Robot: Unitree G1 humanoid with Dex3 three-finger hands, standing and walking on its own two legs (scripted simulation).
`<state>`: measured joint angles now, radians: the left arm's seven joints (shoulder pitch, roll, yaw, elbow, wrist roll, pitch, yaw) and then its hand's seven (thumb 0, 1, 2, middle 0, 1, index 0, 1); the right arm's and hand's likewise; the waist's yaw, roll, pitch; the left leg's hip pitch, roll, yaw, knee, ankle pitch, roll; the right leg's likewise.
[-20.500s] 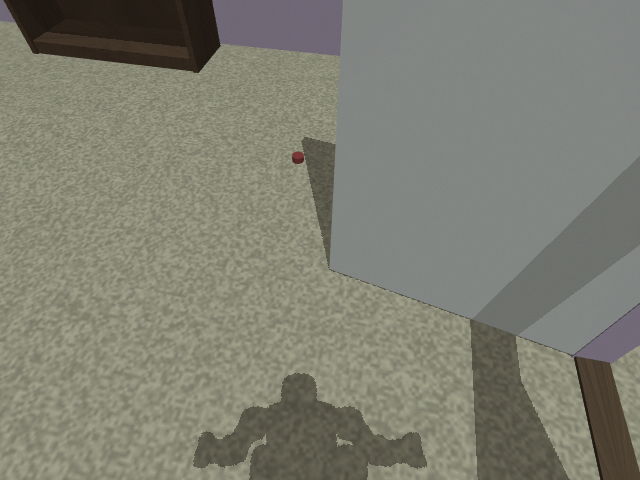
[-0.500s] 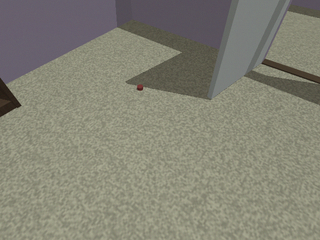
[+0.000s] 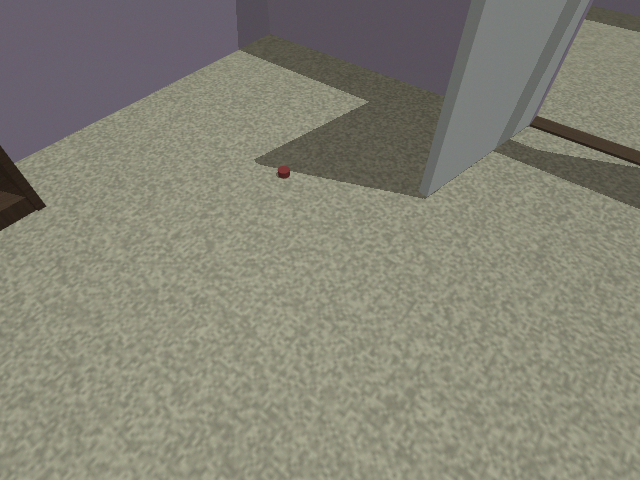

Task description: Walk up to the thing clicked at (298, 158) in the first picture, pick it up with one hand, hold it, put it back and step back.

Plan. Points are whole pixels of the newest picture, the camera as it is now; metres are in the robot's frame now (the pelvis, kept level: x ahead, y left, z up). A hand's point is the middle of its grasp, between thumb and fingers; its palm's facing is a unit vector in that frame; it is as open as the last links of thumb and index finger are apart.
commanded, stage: stand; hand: left
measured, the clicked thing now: (283, 172) +1.51 +0.16 -0.77
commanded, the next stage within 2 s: walk up in 0.80 s
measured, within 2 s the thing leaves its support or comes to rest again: neither
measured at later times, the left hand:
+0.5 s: hand out of the picture +0.08 +0.25 -0.16, palm faces -0.03 -0.94 -0.34, open 7.4 cm
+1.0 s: hand out of the picture +0.12 +0.26 -0.14, palm faces -0.09 -0.92 -0.37, open 7.4 cm
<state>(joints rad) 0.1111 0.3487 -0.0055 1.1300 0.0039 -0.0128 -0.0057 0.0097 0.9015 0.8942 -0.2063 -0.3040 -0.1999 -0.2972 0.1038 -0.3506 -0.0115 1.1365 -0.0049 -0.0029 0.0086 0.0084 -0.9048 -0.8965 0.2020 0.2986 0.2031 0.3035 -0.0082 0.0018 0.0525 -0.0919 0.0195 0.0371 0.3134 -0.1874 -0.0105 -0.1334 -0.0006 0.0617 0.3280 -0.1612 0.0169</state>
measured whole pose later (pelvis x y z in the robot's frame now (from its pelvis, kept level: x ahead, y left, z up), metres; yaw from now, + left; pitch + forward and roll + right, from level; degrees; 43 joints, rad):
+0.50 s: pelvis +0.00 +0.00 +0.00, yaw +0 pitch -2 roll +0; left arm 0.11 0.35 -0.01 1.13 0.00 -0.01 0.00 0.01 0.90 0.89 -0.21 -0.30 -0.20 -0.30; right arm 0.11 -0.35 -0.01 1.13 0.00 0.00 0.01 0.01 -0.90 -0.90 0.20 0.30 0.20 0.30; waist -0.01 0.00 0.05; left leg -0.09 0.02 0.03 0.31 -0.19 -0.01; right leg -0.13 0.00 0.06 0.33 -0.17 0.02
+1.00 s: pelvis +0.03 -0.02 +0.00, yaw -3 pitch -1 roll +1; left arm 0.18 0.43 0.07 1.05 0.03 -0.01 -0.09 0.01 0.90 0.89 -0.21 -0.30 -0.20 -0.30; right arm 0.24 -0.38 -0.09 1.03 -0.03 -0.05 0.05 0.01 -0.90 -0.90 0.21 0.30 0.21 0.30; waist -0.02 -0.01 0.03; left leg -0.05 0.05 0.07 0.33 -0.26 0.02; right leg -0.39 -0.04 0.00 0.74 -0.40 0.00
